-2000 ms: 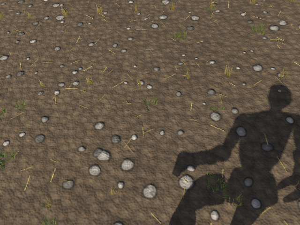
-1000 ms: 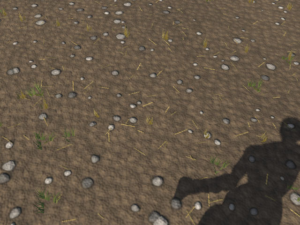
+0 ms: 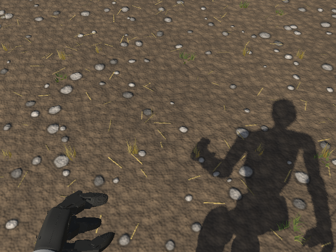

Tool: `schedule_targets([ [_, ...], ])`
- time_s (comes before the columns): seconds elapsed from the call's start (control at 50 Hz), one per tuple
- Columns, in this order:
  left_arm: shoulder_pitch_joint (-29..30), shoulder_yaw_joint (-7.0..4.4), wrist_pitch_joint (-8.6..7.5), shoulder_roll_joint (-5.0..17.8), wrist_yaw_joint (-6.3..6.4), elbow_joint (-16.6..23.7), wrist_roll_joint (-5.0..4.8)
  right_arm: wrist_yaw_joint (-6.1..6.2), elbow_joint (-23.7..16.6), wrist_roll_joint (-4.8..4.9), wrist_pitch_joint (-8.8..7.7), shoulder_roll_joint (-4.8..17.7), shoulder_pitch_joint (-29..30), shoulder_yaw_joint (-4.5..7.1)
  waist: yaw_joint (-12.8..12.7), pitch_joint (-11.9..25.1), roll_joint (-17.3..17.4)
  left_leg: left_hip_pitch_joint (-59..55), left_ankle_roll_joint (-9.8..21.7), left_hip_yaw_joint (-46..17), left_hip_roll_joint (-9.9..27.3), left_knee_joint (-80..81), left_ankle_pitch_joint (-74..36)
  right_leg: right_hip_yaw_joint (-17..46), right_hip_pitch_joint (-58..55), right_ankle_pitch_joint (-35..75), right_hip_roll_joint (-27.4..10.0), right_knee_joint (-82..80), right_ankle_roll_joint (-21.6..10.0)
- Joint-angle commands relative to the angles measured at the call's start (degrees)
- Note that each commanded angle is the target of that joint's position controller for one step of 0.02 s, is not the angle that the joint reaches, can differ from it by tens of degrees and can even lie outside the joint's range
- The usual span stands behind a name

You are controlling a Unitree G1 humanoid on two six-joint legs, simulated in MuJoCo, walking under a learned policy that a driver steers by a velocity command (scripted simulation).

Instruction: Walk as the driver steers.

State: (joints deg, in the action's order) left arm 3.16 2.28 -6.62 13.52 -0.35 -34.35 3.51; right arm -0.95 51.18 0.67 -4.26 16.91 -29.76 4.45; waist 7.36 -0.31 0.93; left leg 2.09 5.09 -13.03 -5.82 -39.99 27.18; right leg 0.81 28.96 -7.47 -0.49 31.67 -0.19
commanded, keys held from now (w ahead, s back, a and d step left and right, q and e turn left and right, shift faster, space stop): shift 1.00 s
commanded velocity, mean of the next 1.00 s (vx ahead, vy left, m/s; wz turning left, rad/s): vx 0.24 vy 0.00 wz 0.12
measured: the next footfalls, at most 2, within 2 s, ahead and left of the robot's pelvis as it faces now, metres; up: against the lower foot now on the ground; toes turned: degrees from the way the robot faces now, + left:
left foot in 0.32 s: +0.42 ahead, +0.09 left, +0.00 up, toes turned +4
right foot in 0.64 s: +0.39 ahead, -0.12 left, +0.00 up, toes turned +7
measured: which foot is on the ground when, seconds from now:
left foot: up 0.00-0.30, down 0.32-1.00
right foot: down 0.00-0.32, up 0.34-0.62, down 0.64-1.00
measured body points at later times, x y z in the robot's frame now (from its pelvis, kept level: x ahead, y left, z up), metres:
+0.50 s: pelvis +0.29 +0.01 +0.01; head +0.34 +0.02 +0.46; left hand +0.32 +0.26 -0.13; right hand +0.46 -0.20 -0.11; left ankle +0.38 +0.09 -0.72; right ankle +0.25 -0.13 -0.66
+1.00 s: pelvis +0.33 -0.02 +0.02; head +0.33 -0.02 +0.47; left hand +0.36 +0.22 -0.12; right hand +0.38 -0.27 -0.13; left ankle +0.38 +0.09 -0.72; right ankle +0.35 -0.12 -0.72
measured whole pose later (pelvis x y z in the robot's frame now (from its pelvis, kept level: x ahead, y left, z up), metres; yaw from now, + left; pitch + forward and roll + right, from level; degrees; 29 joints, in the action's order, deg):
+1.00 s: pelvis +0.33 -0.02 +0.02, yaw +6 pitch -1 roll +0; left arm -14.2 -0.4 -0.1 11.3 1.7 -57.9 0.5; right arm 1.2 59.4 -0.7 0.1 12.2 -16.7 0.7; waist 0.9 -0.4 0.1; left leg 13.9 1.1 -1.5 -1.8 -22.1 6.8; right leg 0.2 10.2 -12.4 1.6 23.8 -1.5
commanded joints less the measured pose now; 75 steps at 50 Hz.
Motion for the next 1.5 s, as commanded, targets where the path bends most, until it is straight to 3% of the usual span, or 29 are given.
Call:
schedule_targets([
  [0.02, -27.2, -7.16, 0.88, 15.6, 1.32, -4.6, 0.11, 0.72, -6.0, -0.2, -0.88, 3.1, 0.7, -0.74, -12.8, 17.3, -13.1, 43.1, 0.8, 6.5, 2.9, -39.2, -3.7, 47.3, -50.3, -31.6, -24.6, -15.4, -13.5],
  [0.04, -22.9, -6.05, 0.57, 10.3, 0.95, -4.5, -0.33, 0.69, -6.7, -1.22, -0.51, 4.2, 7.6, -0.47, -12.5, 7.7, -5.6, 44.1, 0.3, 6.7, 5.2, -37.3, -8.5, 35.5, -42.2, -14.7, -21.6, -14.2, -12.8],
  [0.06, -21.3, -5.37, 0.16, 7.4, 0.46, -5.4, -0.14, 0.55, -7.4, -1.9, -0.37, 3.4, 11.5, -0.7, -11.8, 3.4, -1.2, 42.1, -0.5, 7.0, 5.7, -35.6, -8.8, 26.7, -35.4, 8.9, -19.6, -12.5, -12.9],
  [0.08, -22.3, -4.9, -0.39, 6.2, 0.22, -6.6, -0.34, 0.33, -8.1, -2.24, 0.03, 2.4, 12.8, -0.81, -10.6, 1.7, -1.8, 40.3, -1.3, 6.9, 5.7, -34.0, -6.8, 20.4, -31.4, 27.2, -17.6, -11.4, -12.4],
  [0.1, -23.7, -4.55, -1.05, 5.1, 0.03, -8.5, -1.08, 0.1, -8.8, -2.64, 0.62, 1.3, 12.8, -0.97, -9.2, 1.6, -5.0, 40.0, -2.1, 6.6, 5.8, -31.4, -4.8, 16.4, -30.2, 36.5, -16.4, -11.2, -11.7],
  [0.16, -22.1, -4.54, -1.75, 5.6, -0.05, -10.9, -2.75, -0.5, -11.2, -3.31, 1.47, 0.4, 15.7, -1.47, -6.3, 1.3, -7.8, 38.0, -3.6, 7.9, 4.7, -18.7, -6.4, 8.6, -26.7, 43.4, -13.6, -14.0, -9.4],
  [0.2, -16.4, -4.95, -1.27, 7.5, 0.02, -10.4, -3.18, -1.78, -12.7, -2.82, 1.03, -0.7, 17.8, -2.74, -4.3, 1.6, -8.9, 24.3, -3.5, 12.4, 4.2, 0.1, -19.4, -0.4, -16.6, 39.1, -8.1, -16.2, -6.3],
  [0.24, -18.3, -5.48, -1.13, 9.2, -0.49, -11.6, -3.67, -2.41, -11.5, -2.06, 1.09, -0.1, 17.0, -3.01, -4.4, 3.5, -9.5, 11.0, -3.0, 14.7, 2.1, 5.6, -31.5, -1.3, -11.7, 31.8, -7.4, -15.7, -5.3],
  [0.26, -18.4, -5.6, -1.09, 9.8, -0.52, -12.0, -4.11, -2.25, -10.5, -2.45, 1.29, 0.9, 15.4, -2.81, -3.4, 3.6, -8.1, 7.5, -2.3, 14.6, 2.1, 7.2, -33.9, -1.2, -11.5, 32.6, -7.9, -13.6, -4.8],
  [0.3, -20.6, -5.65, -0.61, 10.5, -0.14, -13.0, -4.59, -1.41, -7.3, -4.3, 0.8, 3.5, 9.1, -2.06, -0.8, 5.5, -3.3, -0.5, -0.1, 13.1, 2.5, 10.5, -37.1, -2.2, -12.4, 31.4, -5.9, -1.5, -3.0],
  [0.32, -23.3, -5.61, -0.11, 10.7, 0.07, -13.4, -4.56, -0.89, -6.7, -5.16, 0.15, 6.0, 7.1, -1.62, -0.2, 6.5, 0.4, -4.4, 0.9, 10.3, 7.0, 11.8, -51.1, -3.8, -10.7, 19.7, -3.1, 8.9, -2.0],
  [0.34, -30.8, -4.65, 0.91, 6.0, 0.42, -13.1, -4.76, -0.39, -7.7, -5.63, -0.25, 10.3, 5.7, -1.07, -2.9, 14.0, 13.9, -14.4, 8.1, -5.5, 25.5, 6.4, -91.8, -6.3, -3.8, -25.8, 3.8, 32.0, -0.3],
  [0.36, -37.3, -4.5, 2.69, 6.5, 1.51, -14.9, -6.06, -0.04, -8.2, -1.9, 0.06, 9.0, 4.4, -1.05, -3.1, 25.7, 12.7, -20.5, 14.7, -13.5, 31.2, 4.3, -104.0, 3.6, -2.0, -31.8, 5.4, 42.6, -0.8],
  [0.38, -35.1, -4.72, 3.57, 8.8, 1.69, -15.2, -4.83, 0.37, -9.2, -0.02, 0.57, 7.0, 9.1, -1.3, -4.2, 22.7, 6.5, -15.3, 14.3, -11.1, 28.4, 7.7, -93.1, 5.8, -0.7, -27.9, 3.4, 43.0, -0.8],
  [0.42, -28.0, -4.46, 4.5, 8.1, 1.6, -14.5, -3.02, 1.23, -9.2, -0.63, 1.04, 1.5, 17.0, -3.28, -6.8, 10.1, 2.3, -2.8, 10.9, -5.6, 22.6, 13.6, -75.2, 4.2, 0.7, -23.4, -0.4, 35.6, 0.0],
  [0.44, -28.2, -4.19, 5.37, 7.3, 1.3, -14.8, -2.54, 1.62, -8.8, -0.82, 1.26, 0.6, 18.6, -3.72, -8.3, 8.0, 2.7, 3.3, 9.5, -2.7, 20.8, 16.2, -71.2, 3.6, -3.4, -21.9, -1.2, 31.2, 0.5],
  [0.46, -28.8, -4.15, 6.21, 6.5, 1.13, -15.6, -2.18, 1.66, -8.1, -1.4, 1.28, 0.7, 18.1, -3.93, -8.8, 7.2, 3.0, 7.5, 8.7, -0.5, 19.5, 17.3, -71.8, 2.6, -8.0, -20.4, -0.7, 28.3, 0.8],
  [0.5, -29.5, -3.48, 7.11, 3.8, 1.08, -16.4, -2.68, 1.59, -6.7, -2.04, 1.02, 1.7, 18.1, -3.67, -10.2, 8.3, 3.3, 10.8, 8.6, 2.5, 18.2, 18.5, -69.6, 1.2, -13.1, -18.6, -0.2, 21.9, 1.1],
  [0.54, -27.2, -3.08, 7.53, 2.8, 1.36, -16.6, -3.06, 1.46, -5.8, -2.4, 1.05, 1.7, 18.8, -3.58, -9.9, 8.6, 4.5, 12.4, 7.5, 3.9, 16.5, 19.5, -60.9, 0.1, -16.3, -15.2, 0.0, 13.4, 1.0],
  [0.58, -25.4, -3.07, 8.18, 2.8, 1.62, -17.1, -3.05, 1.35, -4.9, -2.14, 1.71, 1.6, 18.9, -3.47, -9.6, 8.4, 5.8, 15.1, 6.4, 3.6, 15.7, 20.8, -45.1, -0.6, -19.9, -10.8, 0.3, 7.9, 0.8],
  [0.62, -24.4, -2.91, 8.52, 2.2, 1.68, -17.7, -2.34, 1.3, -4.7, -1.48, 2.89, 1.7, 20.7, -3.32, -10.7, 5.7, 4.5, 21.7, 3.5, 3.0, 13.6, 21.9, -20.0, -1.3, -25.4, -4.3, 0.7, -1.2, -0.3],
  [0.64, -22.4, -3.0, 8.32, 3.4, 1.73, -17.1, -1.46, 1.28, -4.3, -1.59, 3.37, 0.7, 19.7, -3.52, -10.0, 3.0, 1.9, 25.6, 0.8, 2.2, 12.3, 22.5, -7.9, 2.3, -26.4, -3.7, -1.8, -5.5, -1.3],
  [0.66, -21.1, -3.25, 7.8, 6.1, 1.96, -16.1, -0.67, 1.17, -4.2, -1.69, 3.76, -0.4, 18.4, -3.66, -8.7, 0.3, -2.7, 27.4, -1.5, 3.4, 9.8, 19.9, -2.1, 9.6, -24.5, -7.8, -8.1, -11.8, -2.6],
  [0.68, -17.5, -3.86, 7.55, 8.5, 1.9, -16.0, -1.75, 1.18, -3.0, -0.92, 4.65, -1.5, 15.0, -3.61, -5.7, -2.4, -9.9, 18.3, -2.6, 8.4, 5.0, 18.0, -6.0, 13.8, -10.0, -18.5, -11.7, -16.8, -4.9],
  [0.72, -13.6, -3.1, 6.79, 4.9, 1.75, -16.2, -2.49, 1.28, -0.9, -1.39, 4.91, -1.0, 14.3, -3.3, -4.6, -5.0, -8.8, 8.1, -3.1, 8.1, 5.9, 16.8, -15.3, 11.9, -2.1, -24.4, -8.6, -19.7, -3.1],
  [0.78, -16.1, -3.41, 6.27, 4.6, 2.11, -18.0, -3.12, 1.41, 1.5, -1.78, 3.97, 0.4, 12.7, -2.93, -5.7, -3.2, -5.8, 9.5, -3.0, 6.1, 8.0, 19.2, -17.2, 8.5, -9.1, -15.5, -5.6, -17.1, -2.5],
  [0.84, -18.4, -3.65, 6.26, 4.0, 2.12, -19.7, -3.09, 1.78, 3.4, -1.37, 3.6, 0.0, 13.1, -2.96, -7.0, -2.6, -1.8, 12.2, -3.2, 5.5, 8.4, 21.3, -15.9, 7.4, -14.1, -10.7, -5.0, -14.9, -3.2],
  [0.92, -19.0, -3.81, 6.21, 3.7, 2.14, -21.3, -3.04, 2.18, 5.4, -1.34, 3.75, -0.1, 12.8, -3.02, -7.2, -2.1, -0.6, 11.3, -3.3, 5.2, 8.8, 22.0, -16.2, 6.8, -14.8, -9.1, -4.7, -14.5, -3.5],
  [1.5, -24.6, -2.87, 5.96, -0.7, 2.99, -29.6, -2.92, 3.31, 13.8, -1.15, 4.25, -3.3, 11.8, -3.69, -7.1, -3.4, -1.0, 8.7, -2.7, 5.9, 9.6, 21.1, -20.0, 5.4, -16.4, -3.5, -3.7, -13.8, -3.1],
])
